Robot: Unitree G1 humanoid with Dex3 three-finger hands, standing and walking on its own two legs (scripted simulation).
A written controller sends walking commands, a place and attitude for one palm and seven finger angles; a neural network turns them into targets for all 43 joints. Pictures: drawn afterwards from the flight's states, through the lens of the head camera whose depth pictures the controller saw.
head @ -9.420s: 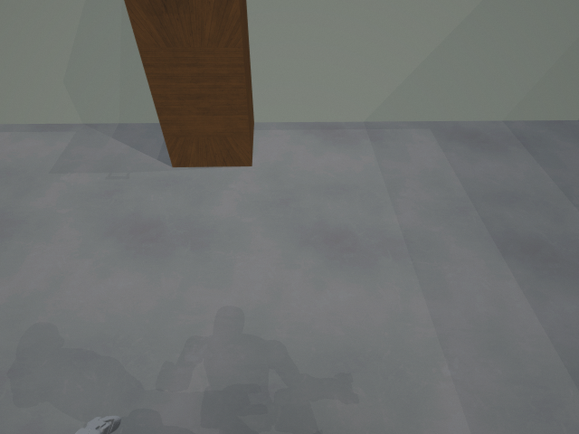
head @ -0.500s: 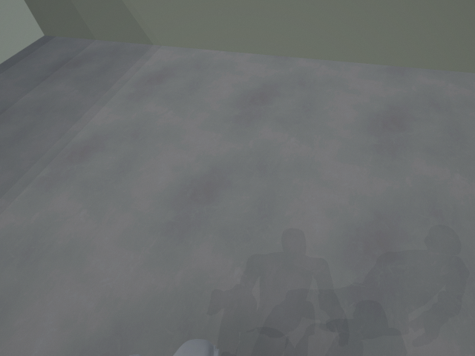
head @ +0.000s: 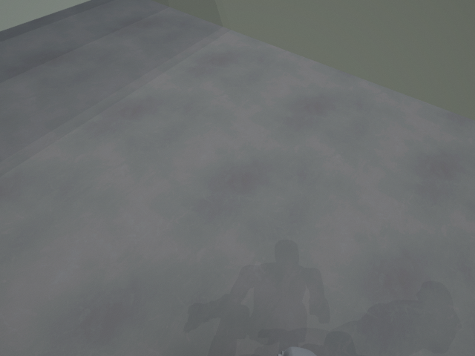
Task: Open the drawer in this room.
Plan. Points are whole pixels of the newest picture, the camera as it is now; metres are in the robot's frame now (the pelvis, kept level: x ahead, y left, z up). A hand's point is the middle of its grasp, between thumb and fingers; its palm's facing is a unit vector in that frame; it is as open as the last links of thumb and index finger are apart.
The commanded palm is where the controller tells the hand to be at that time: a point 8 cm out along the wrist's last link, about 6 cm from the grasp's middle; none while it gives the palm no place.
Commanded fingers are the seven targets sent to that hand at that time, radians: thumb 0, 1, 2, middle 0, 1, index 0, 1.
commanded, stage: turn or walk to find it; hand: left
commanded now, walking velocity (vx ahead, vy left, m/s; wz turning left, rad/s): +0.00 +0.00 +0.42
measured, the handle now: out of the picture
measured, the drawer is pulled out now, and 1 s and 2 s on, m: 0.00 0.00 0.00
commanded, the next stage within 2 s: none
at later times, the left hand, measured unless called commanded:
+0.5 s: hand out of the picture +0.01 +0.14 -0.15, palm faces +0.21 -0.94 -0.26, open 7.4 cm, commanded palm none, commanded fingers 0.00 0.90 0.90 -0.20 -0.30 -0.20 -0.30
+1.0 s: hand out of the picture -0.13 +0.20 -0.18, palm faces +0.46 -0.85 -0.24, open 7.4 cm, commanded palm none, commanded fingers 0.00 0.90 0.90 -0.20 -0.30 -0.20 -0.30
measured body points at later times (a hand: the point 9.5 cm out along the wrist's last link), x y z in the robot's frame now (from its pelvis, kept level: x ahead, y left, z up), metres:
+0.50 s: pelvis -0.04 -0.06 +0.00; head -0.02 -0.09 +0.44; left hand +0.00 +0.19 -0.13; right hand +0.02 -0.31 -0.17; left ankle -0.06 +0.08 -0.66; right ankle -0.03 -0.16 -0.74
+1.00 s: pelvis -0.08 -0.01 +0.00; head -0.06 +0.02 +0.44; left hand -0.16 +0.25 -0.16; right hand +0.12 -0.19 -0.13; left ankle -0.12 +0.07 -0.74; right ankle -0.04 -0.16 -0.66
